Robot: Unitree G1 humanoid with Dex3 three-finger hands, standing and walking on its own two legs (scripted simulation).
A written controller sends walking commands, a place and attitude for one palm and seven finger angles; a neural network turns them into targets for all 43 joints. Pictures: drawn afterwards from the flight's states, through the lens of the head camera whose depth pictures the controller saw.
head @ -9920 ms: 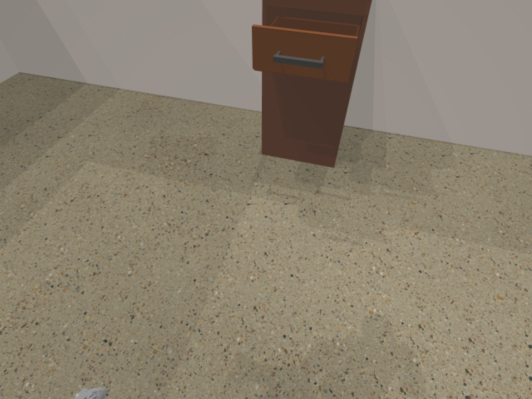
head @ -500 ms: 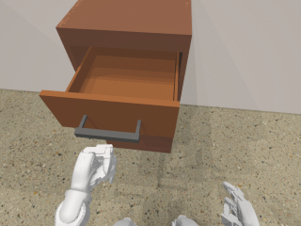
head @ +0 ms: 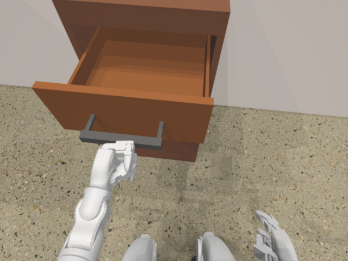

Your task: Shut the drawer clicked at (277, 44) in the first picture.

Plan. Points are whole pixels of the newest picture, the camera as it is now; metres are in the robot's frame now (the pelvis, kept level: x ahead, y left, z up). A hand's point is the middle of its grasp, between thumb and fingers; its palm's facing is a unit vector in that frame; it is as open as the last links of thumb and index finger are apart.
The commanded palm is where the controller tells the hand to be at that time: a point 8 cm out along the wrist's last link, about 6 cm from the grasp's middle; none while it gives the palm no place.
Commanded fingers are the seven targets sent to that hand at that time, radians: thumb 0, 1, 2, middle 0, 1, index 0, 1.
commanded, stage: bring the fist close to the handle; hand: left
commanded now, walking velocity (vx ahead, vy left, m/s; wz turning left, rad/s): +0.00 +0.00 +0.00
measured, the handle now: (123, 131) +0.40 +0.13 +0.04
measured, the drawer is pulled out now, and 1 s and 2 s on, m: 0.23 0.20 0.08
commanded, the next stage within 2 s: push the drawer shut in 0.32 s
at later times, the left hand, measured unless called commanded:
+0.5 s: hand (136, 166) +0.31 +0.09 +0.04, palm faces -0.13 -0.99 -0.02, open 3.1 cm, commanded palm +0.31 +0.14 +0.05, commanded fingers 0.00 0.90 0.90 -1.40 -1.60 -1.40 -1.60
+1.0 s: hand (137, 152) +0.35 +0.10 +0.03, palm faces -0.14 -0.99 -0.04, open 2.7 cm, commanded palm +0.37 +0.14 +0.05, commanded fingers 0.00 0.90 0.90 -1.40 -1.60 -1.40 -1.60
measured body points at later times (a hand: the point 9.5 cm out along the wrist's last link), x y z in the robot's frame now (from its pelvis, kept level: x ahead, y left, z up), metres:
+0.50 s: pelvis +0.00 +0.00 +0.00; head +0.09 +0.00 +0.45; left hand +0.31 +0.15 +0.04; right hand +0.16 -0.24 -0.10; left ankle +0.00 +0.11 -0.64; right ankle +0.03 -0.10 -0.64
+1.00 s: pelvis -0.02 +0.00 +0.00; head +0.07 +0.01 +0.44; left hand +0.35 +0.15 +0.04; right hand +0.12 -0.24 -0.11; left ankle +0.00 +0.11 -0.64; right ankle +0.03 -0.10 -0.64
